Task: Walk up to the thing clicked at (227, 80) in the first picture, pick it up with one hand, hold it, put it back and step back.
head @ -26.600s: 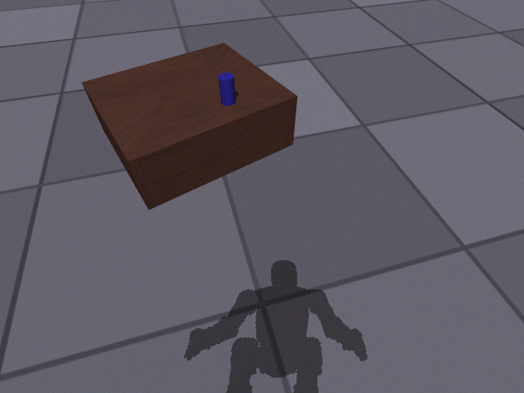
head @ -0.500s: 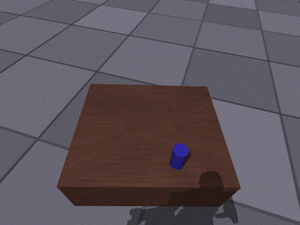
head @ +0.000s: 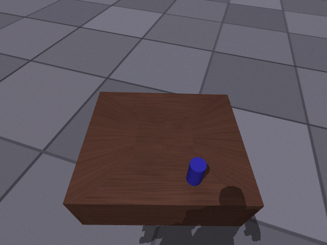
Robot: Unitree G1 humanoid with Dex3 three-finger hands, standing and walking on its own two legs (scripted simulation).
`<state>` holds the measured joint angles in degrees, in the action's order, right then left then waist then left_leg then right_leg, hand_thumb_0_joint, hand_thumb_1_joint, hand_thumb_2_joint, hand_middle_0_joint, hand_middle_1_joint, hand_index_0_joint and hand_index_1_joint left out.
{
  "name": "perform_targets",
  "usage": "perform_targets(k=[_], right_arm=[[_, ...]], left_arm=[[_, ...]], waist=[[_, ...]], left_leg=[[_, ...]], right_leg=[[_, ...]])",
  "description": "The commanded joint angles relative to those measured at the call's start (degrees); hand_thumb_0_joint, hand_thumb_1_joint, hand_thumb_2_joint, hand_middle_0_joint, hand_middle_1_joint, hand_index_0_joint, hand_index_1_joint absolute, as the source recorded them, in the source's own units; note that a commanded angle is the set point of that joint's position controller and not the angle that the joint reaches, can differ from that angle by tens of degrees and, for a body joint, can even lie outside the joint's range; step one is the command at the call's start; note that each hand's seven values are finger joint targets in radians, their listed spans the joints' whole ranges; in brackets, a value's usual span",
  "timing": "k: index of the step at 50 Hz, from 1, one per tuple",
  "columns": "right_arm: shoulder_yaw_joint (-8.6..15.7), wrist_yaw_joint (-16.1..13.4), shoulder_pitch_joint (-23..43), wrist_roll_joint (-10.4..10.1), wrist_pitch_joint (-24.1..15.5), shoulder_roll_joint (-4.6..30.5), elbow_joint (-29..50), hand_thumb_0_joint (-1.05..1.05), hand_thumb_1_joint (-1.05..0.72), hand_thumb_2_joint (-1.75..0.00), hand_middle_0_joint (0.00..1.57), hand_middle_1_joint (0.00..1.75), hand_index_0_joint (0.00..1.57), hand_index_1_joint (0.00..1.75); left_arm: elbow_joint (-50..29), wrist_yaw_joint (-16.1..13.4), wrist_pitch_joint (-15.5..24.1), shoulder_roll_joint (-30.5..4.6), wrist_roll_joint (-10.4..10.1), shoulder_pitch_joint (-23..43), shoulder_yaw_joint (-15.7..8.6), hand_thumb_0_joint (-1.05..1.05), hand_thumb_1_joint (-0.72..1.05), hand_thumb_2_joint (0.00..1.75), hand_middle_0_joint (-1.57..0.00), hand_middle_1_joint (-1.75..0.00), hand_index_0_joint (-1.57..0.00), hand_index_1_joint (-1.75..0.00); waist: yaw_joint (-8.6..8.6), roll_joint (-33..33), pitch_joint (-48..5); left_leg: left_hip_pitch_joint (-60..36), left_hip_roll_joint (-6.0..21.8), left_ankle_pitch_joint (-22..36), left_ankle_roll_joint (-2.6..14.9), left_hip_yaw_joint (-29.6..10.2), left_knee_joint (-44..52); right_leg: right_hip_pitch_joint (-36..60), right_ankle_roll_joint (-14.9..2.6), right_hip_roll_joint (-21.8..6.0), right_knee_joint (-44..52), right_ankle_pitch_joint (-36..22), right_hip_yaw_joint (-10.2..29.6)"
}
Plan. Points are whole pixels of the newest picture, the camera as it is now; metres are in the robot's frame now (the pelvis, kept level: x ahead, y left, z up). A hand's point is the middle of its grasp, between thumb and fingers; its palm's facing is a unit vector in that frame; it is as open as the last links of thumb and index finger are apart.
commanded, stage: stand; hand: right
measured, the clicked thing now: (195, 172) +0.50 -0.16 -0.38
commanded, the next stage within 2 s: step back in 1.94 s
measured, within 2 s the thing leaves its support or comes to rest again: neither
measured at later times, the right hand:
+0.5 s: hand out of the picture +0.07 -0.25 -0.15, palm faces -0.01 +0.94 -0.35, open 7.4 cm
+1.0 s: hand out of the picture +0.07 -0.26 -0.16, palm faces -0.01 +0.94 -0.35, open 7.4 cm
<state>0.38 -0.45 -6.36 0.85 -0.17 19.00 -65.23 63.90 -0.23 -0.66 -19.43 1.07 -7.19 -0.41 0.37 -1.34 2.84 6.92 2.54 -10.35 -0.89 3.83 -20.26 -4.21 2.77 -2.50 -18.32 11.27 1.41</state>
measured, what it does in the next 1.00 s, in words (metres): stands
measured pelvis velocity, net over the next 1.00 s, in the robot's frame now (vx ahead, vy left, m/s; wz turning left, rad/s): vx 0.00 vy -0.01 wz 0.01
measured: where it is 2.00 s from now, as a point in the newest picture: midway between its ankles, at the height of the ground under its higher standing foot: outside the picture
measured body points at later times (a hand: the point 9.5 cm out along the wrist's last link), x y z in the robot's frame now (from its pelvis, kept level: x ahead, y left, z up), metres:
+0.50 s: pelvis +0.00 +0.00 +0.00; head +0.01 +0.01 +0.45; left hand +0.08 +0.30 -0.14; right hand +0.07 -0.30 -0.13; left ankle +0.01 +0.13 -0.75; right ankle -0.01 -0.15 -0.75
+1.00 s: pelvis +0.00 -0.01 +0.00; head +0.01 +0.00 +0.45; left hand +0.07 +0.29 -0.14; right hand +0.07 -0.31 -0.13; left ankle +0.01 +0.13 -0.75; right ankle -0.01 -0.15 -0.75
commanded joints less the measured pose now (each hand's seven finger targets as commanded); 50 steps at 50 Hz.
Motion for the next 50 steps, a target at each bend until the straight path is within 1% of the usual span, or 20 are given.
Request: perform_targets(k=[1,2,4,8,11,14,17,18,21,24,29,30,31,32,37,41,44,46,49,50], right_arm=[[2.33,-0.65,2.70,-0.14,-1.10,12.86,3.39,0.00,-0.90,-0.90,0.20,0.30,0.20,0.30],[2.19,-0.53,2.84,-0.19,-1.12,12.47,3.30,0.00,-0.90,-0.90,0.20,0.30,0.20,0.30],[2.26,-0.54,2.44,-0.23,-1.03,12.70,3.28,0.00,-0.90,-0.90,0.20,0.30,0.20,0.30],[2.29,-0.48,2.56,-0.13,-1.09,12.77,3.42,0.00,-0.90,-0.90,0.20,0.30,0.20,0.30],[2.25,-0.43,2.53,-0.19,-1.16,12.67,3.25,0.00,-0.90,-0.90,0.20,0.30,0.20,0.30],[2.33,-0.46,2.78,-0.22,-1.24,13.02,3.33,0.00,-0.90,-0.90,0.20,0.30,0.20,0.30],[2.26,-0.46,2.21,-0.17,-1.15,12.72,3.27,0.00,-0.90,-0.90,0.20,0.30,0.20,0.30],[2.17,-0.42,2.25,-0.19,-1.20,12.86,3.08,0.00,-0.90,-0.90,0.20,0.30,0.20,0.30],[2.28,-0.44,2.32,-0.16,-1.37,12.98,3.33,0.00,-0.90,-0.90,0.20,0.30,0.20,0.30],[2.28,-0.43,2.19,-0.22,-1.32,12.99,3.12,0.00,-0.90,-0.90,0.20,0.30,0.20,0.30],[2.39,-0.38,1.86,-0.15,-1.21,12.77,3.33,0.00,-0.90,-0.90,0.20,0.30,0.20,0.30],[2.45,-0.35,2.25,-0.20,-1.26,12.97,3.22,0.00,-0.90,-0.90,0.20,0.30,0.20,0.30],[2.53,-0.33,2.40,-0.10,-1.29,12.96,3.44,0.00,-0.90,-0.90,0.20,0.30,0.20,0.30],[2.50,-0.32,2.38,-0.21,-1.20,12.76,3.30,0.00,-0.90,-0.90,0.20,0.30,0.20,0.30],[2.65,-0.22,2.57,-0.15,-1.18,12.93,3.33,0.00,-0.90,-0.90,0.20,0.30,0.20,0.30],[2.63,-0.11,2.16,-0.15,-1.15,12.83,3.26,0.00,-0.90,-0.90,0.20,0.30,0.20,0.30],[2.58,-0.14,2.13,-0.05,-1.22,12.74,3.36,0.00,-0.90,-0.90,0.20,0.30,0.20,0.30],[2.64,-0.09,2.56,-0.18,-1.26,12.77,3.42,0.00,-0.90,-0.90,0.20,0.30,0.20,0.30],[2.62,-0.21,2.01,-0.19,-1.39,12.96,3.48,0.00,-0.90,-0.90,0.20,0.30,0.20,0.30],[2.48,-0.20,2.15,-0.22,-1.37,12.84,3.37,0.00,-0.90,-0.90,0.20,0.30,0.20,0.30]], left_arm=[[-3.33,-0.50,1.41,-11.53,-0.06,1.88,-2.04,0.00,0.90,0.90,-0.20,-0.30,-0.20,-0.30],[-3.14,-0.51,1.44,-11.30,-0.02,1.56,-1.90,0.00,0.90,0.90,-0.20,-0.30,-0.20,-0.30],[-3.29,-0.51,1.41,-11.65,0.00,2.19,-2.10,0.00,0.90,0.90,-0.20,-0.30,-0.20,-0.30],[-3.35,-0.37,1.44,-11.52,-0.14,2.43,-2.06,0.00,0.90,0.90,-0.20,-0.30,-0.20,-0.30],[-3.22,-0.35,1.58,-11.56,-0.16,1.78,-1.95,0.00,0.90,0.90,-0.20,-0.30,-0.20,-0.30],[-3.39,-0.38,1.58,-11.41,-0.12,1.51,-1.86,0.00,0.90,0.90,-0.20,-0.30,-0.20,-0.30],[-3.44,-0.43,1.54,-11.98,-0.13,2.22,-2.02,0.00,0.90,0.90,-0.20,-0.30,-0.20,-0.30],[-3.25,-0.29,1.53,-11.61,-0.23,1.45,-1.87,0.00,0.90,0.90,-0.20,-0.30,-0.20,-0.30],[-3.56,-0.35,1.62,-11.81,-0.16,1.73,-1.88,0.00,0.90,0.90,-0.20,-0.30,-0.20,-0.30],[-3.35,-0.34,1.58,-11.30,-0.16,1.39,-1.68,0.00,0.90,0.90,-0.20,-0.30,-0.20,-0.30],[-3.63,-0.38,1.68,-12.01,-0.26,2.15,-1.89,0.00,0.90,0.90,-0.20,-0.30,-0.20,-0.30],[-3.41,-0.34,1.69,-11.87,-0.29,1.72,-1.86,0.00,0.90,0.90,-0.20,-0.30,-0.20,-0.30],[-3.61,-0.37,1.78,-11.92,-0.18,1.97,-1.85,0.00,0.90,0.90,-0.20,-0.30,-0.20,-0.30],[-3.55,-0.41,1.71,-11.79,-0.12,1.96,-1.80,0.00,0.90,0.90,-0.20,-0.30,-0.20,-0.30],[-3.72,-0.31,1.81,-12.02,-0.20,1.84,-1.85,0.00,0.90,0.90,-0.20,-0.30,-0.20,-0.30],[-3.65,-0.25,1.80,-12.24,-0.25,2.03,-1.99,0.00,0.90,0.90,-0.20,-0.30,-0.20,-0.30],[-3.64,-0.20,1.76,-12.16,-0.19,2.28,-2.03,0.00,0.90,0.90,-0.20,-0.30,-0.20,-0.30],[-3.57,-0.28,1.84,-12.36,-0.23,1.75,-2.04,0.00,0.90,0.90,-0.20,-0.30,-0.20,-0.30],[-3.85,-0.22,1.91,-12.33,-0.29,1.93,-1.98,0.00,0.90,0.90,-0.20,-0.30,-0.20,-0.30],[-3.64,-0.27,1.88,-12.00,-0.32,1.84,-1.91,0.00,0.90,0.90,-0.20,-0.30,-0.20,-0.30]], waist=[[0.01,1.13,-3.22],[-0.03,1.02,-3.11],[0.31,1.14,-2.42],[0.24,1.31,-2.95],[0.04,0.91,-3.37],[-0.09,1.72,-4.36],[0.31,1.08,-3.44],[-0.16,1.48,-3.59],[-0.04,1.24,-4.91],[-0.15,1.23,-3.86],[0.18,0.75,-3.41],[-0.06,0.92,-3.13],[0.04,1.31,-4.06],[0.07,0.94,-3.27],[-0.01,1.22,-3.05],[0.16,1.23,-2.24],[0.23,1.30,-2.84],[0.00,0.99,-3.70],[0.17,1.16,-4.73],[0.08,1.62,-4.03]], left_leg=[[-2.92,5.63,6.07,1.50,-4.84,3.19],[-3.04,5.78,6.80,1.38,-5.27,3.50],[-1.98,5.39,4.61,1.31,-5.05,3.85],[-1.91,5.53,5.05,1.39,-5.13,3.84],[-2.45,5.74,7.31,1.38,-5.47,3.64],[-3.31,5.88,9.35,1.55,-5.18,2.88],[-2.29,5.61,7.79,1.42,-5.11,3.32],[-2.67,5.61,7.21,1.39,-5.14,3.41],[-3.59,5.96,11.20,1.42,-5.09,3.00],[-3.26,5.94,9.75,1.46,-5.26,3.32],[-2.51,5.77,8.77,1.51,-5.20,3.61],[-3.00,5.79,8.48,1.28,-5.48,3.71],[-3.32,5.93,9.62,1.46,-5.28,3.20],[-2.91,5.89,8.62,1.34,-5.45,3.47],[-2.52,5.67,7.22,1.34,-5.17,3.64],[-1.99,5.58,4.33,1.30,-5.45,4.23],[-1.89,5.55,5.03,1.37,-5.41,4.22],[-3.18,5.96,7.88,1.43,-5.75,3.84],[-3.68,5.92,10.33,1.45,-5.34,3.21],[-3.31,5.78,9.85,1.32,-5.41,3.34]], right_leg=[[-3.00,-3.05,-4.70,3.25,-6.93,3.29],[-3.36,-2.91,-4.44,3.03,-6.68,2.89],[-3.18,-2.94,-4.44,3.30,-5.94,2.98],[-2.99,-3.06,-4.61,3.10,-5.64,3.04],[-2.75,-3.00,-4.59,2.87,-6.25,2.90],[-2.48,-3.12,-4.84,2.57,-8.68,2.89],[-2.52,-3.06,-4.87,2.72,-7.87,2.91],[-2.56,-3.03,-4.94,2.98,-7.81,3.07],[-2.05,-3.08,-4.98,2.05,-10.22,2.73],[-2.54,-2.93,-4.78,2.52,-8.83,2.52],[-2.42,-3.03,-5.05,2.86,-8.08,2.76],[-2.87,-3.03,-4.83,2.85,-7.25,2.60],[-2.47,-3.16,-5.06,2.56,-8.47,2.71],[-3.10,-3.02,-4.74,2.82,-7.19,2.40],[-2.85,-3.25,-4.96,3.16,-7.25,2.91],[-3.32,-3.32,-4.93,3.65,-4.90,3.01],[-2.64,-3.46,-5.04,3.41,-6.07,2.97],[-2.64,-3.40,-4.85,2.80,-6.81,2.67],[-1.79,-3.48,-5.19,2.38,-9.91,2.94],[-2.02,-3.24,-4.98,2.53,-9.43,2.68]])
